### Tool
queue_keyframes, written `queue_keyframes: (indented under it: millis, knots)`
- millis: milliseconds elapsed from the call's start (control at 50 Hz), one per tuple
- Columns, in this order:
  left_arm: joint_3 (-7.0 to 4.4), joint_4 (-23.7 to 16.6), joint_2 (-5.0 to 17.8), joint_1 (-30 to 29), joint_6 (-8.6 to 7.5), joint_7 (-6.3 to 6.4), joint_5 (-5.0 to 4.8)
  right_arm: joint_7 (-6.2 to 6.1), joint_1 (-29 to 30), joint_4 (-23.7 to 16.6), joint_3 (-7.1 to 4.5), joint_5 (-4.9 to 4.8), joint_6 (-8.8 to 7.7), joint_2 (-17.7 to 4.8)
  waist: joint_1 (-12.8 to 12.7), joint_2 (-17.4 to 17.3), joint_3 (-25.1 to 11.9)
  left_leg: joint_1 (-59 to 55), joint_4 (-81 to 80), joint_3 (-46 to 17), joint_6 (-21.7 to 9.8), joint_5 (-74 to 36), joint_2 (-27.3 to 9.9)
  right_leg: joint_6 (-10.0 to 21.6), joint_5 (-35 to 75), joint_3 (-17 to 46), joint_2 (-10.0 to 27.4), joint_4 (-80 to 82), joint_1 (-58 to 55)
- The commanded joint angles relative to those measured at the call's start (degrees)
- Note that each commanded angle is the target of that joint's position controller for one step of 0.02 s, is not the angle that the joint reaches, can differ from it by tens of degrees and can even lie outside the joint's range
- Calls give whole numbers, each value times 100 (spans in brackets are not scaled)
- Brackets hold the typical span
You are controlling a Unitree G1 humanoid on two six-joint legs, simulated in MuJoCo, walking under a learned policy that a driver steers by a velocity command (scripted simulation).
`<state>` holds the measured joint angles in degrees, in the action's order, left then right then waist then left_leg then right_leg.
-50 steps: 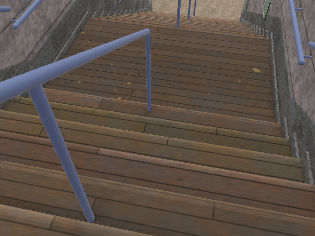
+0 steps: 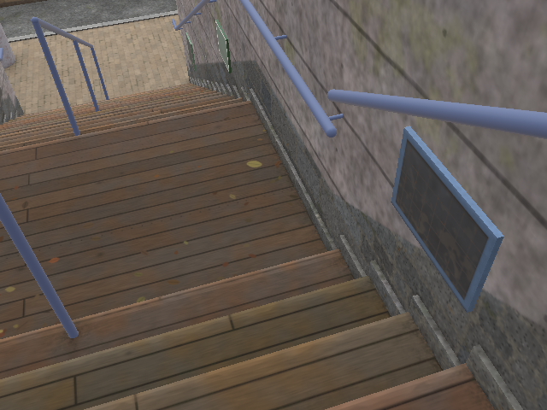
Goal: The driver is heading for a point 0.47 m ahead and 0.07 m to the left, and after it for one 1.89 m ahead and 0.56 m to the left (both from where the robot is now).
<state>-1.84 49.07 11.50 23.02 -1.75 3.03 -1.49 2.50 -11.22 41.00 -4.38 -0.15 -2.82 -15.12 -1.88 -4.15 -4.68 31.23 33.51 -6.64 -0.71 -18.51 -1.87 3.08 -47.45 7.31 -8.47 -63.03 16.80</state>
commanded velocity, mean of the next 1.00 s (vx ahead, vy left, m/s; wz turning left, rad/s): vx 0.50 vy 0.00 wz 0.10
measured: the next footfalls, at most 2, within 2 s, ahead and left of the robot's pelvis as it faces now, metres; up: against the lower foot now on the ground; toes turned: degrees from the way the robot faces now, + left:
left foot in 0.06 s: +0.16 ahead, +0.14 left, -0.17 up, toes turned +0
right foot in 0.60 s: +0.51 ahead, +0.03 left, -0.34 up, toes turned +15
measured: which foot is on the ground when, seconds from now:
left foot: up 0.00-0.04, down 0.06-0.60, up 0.62-1.00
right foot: down 0.00-0.08, up 0.10-0.58, down 0.60-1.00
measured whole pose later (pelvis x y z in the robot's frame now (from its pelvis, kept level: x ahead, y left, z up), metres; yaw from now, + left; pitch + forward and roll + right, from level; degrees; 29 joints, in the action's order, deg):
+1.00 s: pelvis +0.57 +0.13 -0.31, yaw +8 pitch +2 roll -2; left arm -0.8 53.6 9.4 27.5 -3.6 3.0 -0.9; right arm 1.4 -12.6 42.0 -3.1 0.7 -3.0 -13.5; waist -2.0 -2.1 -3.5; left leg 37.2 36.3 -9.1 -0.8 -28.3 -2.6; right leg 4.4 -39.0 4.1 -7.9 -52.8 15.7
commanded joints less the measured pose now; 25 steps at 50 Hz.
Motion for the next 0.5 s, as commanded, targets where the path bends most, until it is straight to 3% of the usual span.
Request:
queue_keyframes:
  millis: [20, 40, 60, 80, 100, 120, 140, 160, 180, 200, 220, 240, 260, 280, 300, 320, 340, 360, 380, 400, 420, 440, 480, 500]
  knots:
    - [-126, -111, 662, 103, 22, 52, 17, 56, -90, -113, -138, -153, -125, -444, 25, 1061, 1045, -230, -667, 161, -159, 545, -307, 898, 3896, 1445, 1350, 391, 232]
    - [-95, -58, 586, 69, -16, 15, 4, 45, -860, 202, -192, -151, -112, -429, 319, 1032, 816, -1222, -909, 398, -291, 605, -210, 822, 4434, 1184, 1285, -253, 445]
    - [-131, 90, 585, -139, -128, -134, 59, -13, -2004, 673, -302, -86, -23, -530, 949, 720, 341, -2956, -991, 552, -522, 502, -23, 651, 5221, 622, 1026, -1582, 1180]
    - [-139, 15, 473, -357, -292, -265, -2, 30, -3408, 1236, -229, 47, 21, -503, 1482, -301, 80, -4315, -486, 124, -930, -956, -377, 234, 3603, -89, 394, -4580, 2450]
    - [-47, -66, 117, 621, -438, -351, 17, 138, -3258, 1291, -54, 51, 21, -416, 676, -1713, -345, -5553, 935, -891, -1415, -2154, -888, -124, -264, -200, 40, -6529, 4226]
    - [-35, -181, 390, 961, -467, -376, 61, 154, -2747, 1121, -73, -141, 97, -443, 400, -1784, -608, -5210, 463, -1676, -1590, -1642, -1087, -291, 112, -259, 421, -6511, 4589]
    - [-50, -651, 601, 389, -461, -285, -176, 63, -2490, 1037, -262, -245, 164, -1058, 474, -1745, -707, -5085, -580, -3033, -2172, 1343, -1588, -397, 678, -458, 495, -6088, 5182]
    - [-157, -805, 880, -841, -267, -98, -231, 21, -1627, 651, -26, 8, 239, -352, 495, 525, 207, -3343, -1485, -2982, -1688, 4079, -1334, -151, 2013, -446, 946, -4946, 4860]
    - [-101, -1083, 583, -1183, -185, 19, -254, -50, -1119, 525, -46, 29, 190, -627, 201, 51, 656, -2398, -1672, -3917, -1917, 4893, -1520, -132, 2147, -310, 1047, -4636, 4727]
    - [-119, -1088, 674, -1136, -171, 64, -177, -146, -777, 428, 100, 54, 7, -320, -117, 455, 924, -1685, -1417, -3544, -1614, 4726, -1242, -106, 3202, 129, 1328, -3289, 4527]
    - [-196, -976, 840, -909, -216, 82, -38, -181, -635, 299, 112, 56, -95, -231, -248, 114, 988, -1225, -1151, -2959, -1436, 3751, -909, -93, 3524, 255, 1433, -2341, 4148]
    - [-176, -1108, 695, -1116, -222, 70, 154, -317, -635, 292, 78, 36, -135, -316, -298, 86, 1077, -464, -1283, -2165, -1336, 3172, -382, -304, 4106, 75, 1401, -983, 3377]
    - [-134, -1303, 484, -1609, -260, 42, 385, -458, -961, 322, 56, -93, -134, -367, -73, 12, 973, -594, -1128, -2024, -1430, 1902, -251, -465, 4590, -102, 1326, 226, 3125]
    - [-58, -1327, 170, -1670, -236, -29, 447, -539, -1263, 487, 71, -84, -62, -215, -6, -137, 477, -664, -842, -1749, -1474, 502, -99, -525, 5008, -266, 1129, 475, 2449]
    - [-91, -1178, 241, -1133, -269, -131, 373, -554, -1423, 540, 45, -23, -32, -322, -108, -405, 39, -1154, -459, -1826, -1499, -281, -278, -415, 5716, -53, 1154, 181, 2360]
    - [-148, -1048, 498, -973, -282, -205, 345, -537, -1333, 435, -5, -71, -22, -445, -103, -95, -28, -1363, -242, -1656, -1437, -471, -200, -377, 5826, -251, 1043, 203, 2396]
    - [-217, -1055, 720, -1341, -366, -285, 241, -589, -2034, 699, -1, -243, -87, -267, 211, 225, 102, -2354, 168, -1787, -1317, 931, -135, -222, 6526, 195, 1200, 1064, 3399]
    - [-180, -1114, 614, -1646, -383, -345, 258, -582, -2428, 802, 20, -240, -115, -221, 440, 234, 245, -2888, 308, -1920, -1193, 1374, -189, -46, 6538, 204, 1191, 1558, 3926]
    - [-124, -1220, 548, -2125, -457, -444, 332, -662, -2354, 755, 90, -296, -100, 5, 528, 467, 433, -2442, 635, -1599, -959, 2298, 50, 52, 7663, 113, 1153, 2583, 3514]
    - [-66, -1253, 330, -2440, -462, -535, 391, -702, -2261, 727, 109, -183, -66, 4, 656, 514, 523, -1570, 645, -1171, -757, 2923, 348, 80, 8506, -272, 923, 3024, 2562]
    - [-53, -1299, 166, -2532, -444, -581, 393, -697, -2145, 742, 158, -136, -54, 104, 691, 389, 575, -694, 631, -1043, -678, 3015, 469, 35, 8895, -420, 832, 3139, 1620]
    - [-74, -1373, 144, -2436, -393, -568, 331, -691, -2086, 799, 178, -148, -57, 88, 629, 65, 633, -335, 815, -1036, -667, 3026, 490, -43, 8870, -447, 761, 3082, 1130]
    - [-59, -1531, 66, -2343, -259, -544, 242, -653, -2145, 858, 213, -155, 40, 170, 696, -79, 641, -431, 1270, -1005, -688, 2720, 577, -189, 8128, -453, 642, 3224, 808]
    - [-42, -1601, 73, -2385, -225, -546, 159, -648, -2095, 809, 204, -149, 87, 105, 745, -27, 784, -816, 1543, -1114, -742, 2457, 506, -233, 7565, -421, 638, 3399, 1076]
